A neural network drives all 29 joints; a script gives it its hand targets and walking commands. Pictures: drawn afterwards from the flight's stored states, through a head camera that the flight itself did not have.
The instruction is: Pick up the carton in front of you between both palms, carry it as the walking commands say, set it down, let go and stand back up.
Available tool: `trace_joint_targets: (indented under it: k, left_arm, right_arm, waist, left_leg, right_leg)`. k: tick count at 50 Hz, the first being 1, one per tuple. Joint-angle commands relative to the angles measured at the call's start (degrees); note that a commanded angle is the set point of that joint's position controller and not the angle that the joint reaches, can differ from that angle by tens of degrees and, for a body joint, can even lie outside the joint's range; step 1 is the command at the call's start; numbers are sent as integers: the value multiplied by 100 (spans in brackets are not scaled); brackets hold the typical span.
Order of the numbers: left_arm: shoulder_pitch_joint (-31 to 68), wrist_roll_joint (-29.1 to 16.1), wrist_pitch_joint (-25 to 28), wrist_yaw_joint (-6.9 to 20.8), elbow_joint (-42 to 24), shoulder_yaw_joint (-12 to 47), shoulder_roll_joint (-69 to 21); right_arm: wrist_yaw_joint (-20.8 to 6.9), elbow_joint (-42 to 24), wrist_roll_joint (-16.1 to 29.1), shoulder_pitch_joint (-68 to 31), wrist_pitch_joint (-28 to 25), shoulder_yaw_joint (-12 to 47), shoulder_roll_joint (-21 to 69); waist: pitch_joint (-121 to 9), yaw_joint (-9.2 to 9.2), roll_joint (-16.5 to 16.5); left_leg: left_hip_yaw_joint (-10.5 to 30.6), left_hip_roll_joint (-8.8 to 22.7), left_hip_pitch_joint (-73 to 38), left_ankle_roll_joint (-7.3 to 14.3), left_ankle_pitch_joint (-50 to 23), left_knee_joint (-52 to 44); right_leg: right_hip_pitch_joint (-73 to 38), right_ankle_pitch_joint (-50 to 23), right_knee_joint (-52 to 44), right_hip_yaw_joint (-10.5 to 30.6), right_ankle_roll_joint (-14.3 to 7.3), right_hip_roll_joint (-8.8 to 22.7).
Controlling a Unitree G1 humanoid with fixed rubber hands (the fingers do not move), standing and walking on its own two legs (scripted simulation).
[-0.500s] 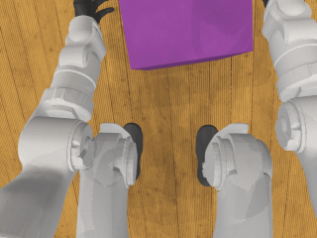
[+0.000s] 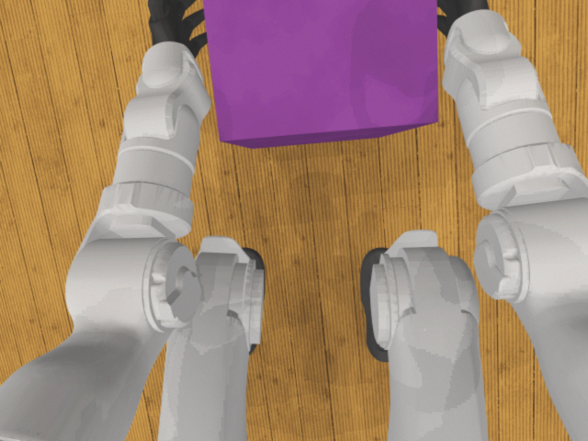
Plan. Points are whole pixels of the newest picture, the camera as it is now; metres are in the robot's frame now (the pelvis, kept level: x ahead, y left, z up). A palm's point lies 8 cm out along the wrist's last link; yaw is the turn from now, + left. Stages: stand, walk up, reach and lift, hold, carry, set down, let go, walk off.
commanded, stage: reach and lift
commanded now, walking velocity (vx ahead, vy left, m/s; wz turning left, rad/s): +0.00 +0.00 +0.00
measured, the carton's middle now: (314, 57) +0.53 -0.03 -0.22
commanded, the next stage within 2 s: none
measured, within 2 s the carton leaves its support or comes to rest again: neither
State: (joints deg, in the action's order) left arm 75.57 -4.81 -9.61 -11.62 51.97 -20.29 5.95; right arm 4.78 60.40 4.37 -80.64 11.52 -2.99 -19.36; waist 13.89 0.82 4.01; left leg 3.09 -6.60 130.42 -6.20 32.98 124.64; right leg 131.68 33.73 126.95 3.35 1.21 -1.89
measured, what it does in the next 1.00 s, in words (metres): rises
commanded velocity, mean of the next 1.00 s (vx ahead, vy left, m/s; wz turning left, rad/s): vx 0.00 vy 0.00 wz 0.00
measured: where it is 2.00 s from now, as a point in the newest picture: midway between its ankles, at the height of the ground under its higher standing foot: (311, 321)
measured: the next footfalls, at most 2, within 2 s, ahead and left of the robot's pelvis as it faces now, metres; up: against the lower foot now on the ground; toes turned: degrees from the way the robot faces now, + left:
none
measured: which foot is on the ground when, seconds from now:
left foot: down 0.00-1.00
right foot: down 0.00-1.00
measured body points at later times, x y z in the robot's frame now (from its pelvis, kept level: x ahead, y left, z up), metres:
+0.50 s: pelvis -0.01 +0.01 +0.11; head +0.25 -0.03 +0.48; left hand +0.50 +0.11 +0.05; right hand +0.50 -0.19 +0.04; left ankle +0.12 +0.14 -0.33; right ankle +0.10 -0.12 -0.33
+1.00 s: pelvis +0.04 +0.01 +0.24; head +0.20 -0.02 +0.66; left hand +0.47 +0.12 +0.20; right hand +0.45 -0.18 +0.19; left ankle +0.12 +0.14 -0.33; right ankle +0.10 -0.13 -0.33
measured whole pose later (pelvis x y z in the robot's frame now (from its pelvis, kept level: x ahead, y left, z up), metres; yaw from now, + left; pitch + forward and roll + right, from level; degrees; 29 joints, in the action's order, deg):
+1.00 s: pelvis +0.04 +0.01 +0.24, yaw -5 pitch +33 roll +1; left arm 39.0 9.6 -18.0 -5.3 34.6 -25.3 -7.1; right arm 1.7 40.1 -11.3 -42.2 20.0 -19.9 0.9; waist -13.6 0.6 1.3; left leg 6.6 -6.3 84.4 -3.3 28.3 79.2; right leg 85.4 27.3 79.4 6.5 2.5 -5.3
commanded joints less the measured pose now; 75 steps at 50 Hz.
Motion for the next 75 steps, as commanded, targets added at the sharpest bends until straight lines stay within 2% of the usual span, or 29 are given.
trace_joint_targets:
  k: [1, 4, 6, 10, 12, 14, 18, 21, 28, 33, 40, 55, 66, 75]
  left_arm:
    - [3577, -528, -95, 1554, -1421, 2623, -6027]
    - [3610, -400, -264, 1499, -2112, 2928, -6059]
    - [3491, -220, -411, 1516, -2201, 2919, -6049]
    - [2978, 446, -701, 1646, -1434, 2180, -6074]
    - [2893, 705, -793, 1725, -1168, 1866, -6110]
    - [2880, 863, -838, 1792, -1014, 1674, -6173]
    - [2776, 1012, -875, 1890, -858, 1513, -6337]
    - [2602, 1021, -920, 1942, -828, 1579, -6527]
    - [2053, 802, -1005, 2025, -1166, 2167, -6928]
    - [1540, 604, -1050, 2057, -1407, 2658, -7122]
    - [738, 535, -1036, 2075, -1422, 2943, -7273]
    - [-969, 841, -823, 2124, -1255, 2945, -7340]
    - [-2253, 931, -846, 2200, -1499, 3302, -7325]
    - [-3215, 872, -1264, 2319, -1954, 3678, -7279]
  right_arm:
    - [-1570, -2346, 584, -3378, -163, 1668, 6147]
    - [-1444, -2610, 497, -2994, 96, 1838, 6621]
    - [-1442, -2482, 389, -2692, 291, 1791, 6873]
    - [-1595, -1517, -164, -2177, 582, 1086, 7131]
    - [-1669, -1206, -445, -2121, 647, 696, 7153]
    - [-1712, -1033, -660, -2117, 666, 379, 7145]
    - [-1762, -943, -960, -2030, 666, -26, 7120]
    - [-1778, -1021, -1036, -1918, 690, -44, 7237]
    - [-1821, -1693, -794, -1557, 755, 607, 7660]
    - [-1808, -2096, -549, -1144, 799, 1123, 7933]
    - [-1738, -2206, -494, -428, 774, 1372, 8155]
    - [-1654, -2219, -797, 1177, 559, 1312, 8371]
    - [-1636, -2656, -780, 2358, 571, 1717, 8413]
    - [-1676, -3166, -697, 3290, 969, 2035, 8407]
  waist:
    - [-9230, -366, -919]
    - [-9760, -271, -1018]
    - [-9387, -163, -1002]
    - [-7590, 61, -932]
    - [-7171, 80, -885]
    - [-7074, 45, -821]
    - [-7260, -86, -669]
    - [-7534, -137, -586]
    - [-8314, -140, -585]
    - [-8383, -109, -630]
    - [-7841, -90, -619]
    - [-6370, -73, -497]
    - [-5530, -54, -491]
    - [-4607, -56, -445]
  left_leg:
    - [-1048, -383, -3526, 283, -2814, -785]
    - [-1112, -440, -3651, 276, -2529, -1075]
    - [-1115, -459, -3614, 308, -2059, -1319]
    - [-1067, -440, -3123, 393, -867, -1930]
    - [-1019, -439, -3099, 423, -621, -2178]
    - [-986, -438, -3177, 429, -560, -2404]
    - [-941, -450, -3457, 403, -609, -2813]
    - [-928, -462, -3757, 372, -704, -3097]
    - [-877, -460, -4651, 326, -1251, -3596]
    - [-802, -450, -5190, 310, -1485, -3965]
    - [-648, -442, -5845, 316, -1553, -4614]
    - [-228, -291, -7546, 438, -1758, -6354]
    - [44, -125, -9281, 501, -2520, -7737]
    - [167, 14, -10831, 504, -3385, -8930]
  right_leg:
    - [-5426, -3588, -1168, -672, -71, -468]
    - [-5724, -3358, -1453, -754, 12, -567]
    - [-5388, -2787, -1721, -781, 42, -610]
    - [-4213, -1193, -2403, -761, 28, -652]
    - [-4006, -781, -2672, -734, -10, -665]
    - [-4006, -685, -2873, -725, -40, -678]
    - [-4271, -773, -3214, -739, -72, -691]
    - [-4589, -886, -3457, -761, -64, -699]
    - [-5535, -1537, -3887, -777, 10, -741]
    - [-6104, -1825, -4235, -742, 58, -769]
    - [-6762, -1919, -4864, -626, 69, -780]
    - [-8419, -2135, -6562, -226, -12, -676]
    - [-10016, -2808, -7942, 33, -32, -550]
    - [-11352, -3570, -9131, 145, -24, -445]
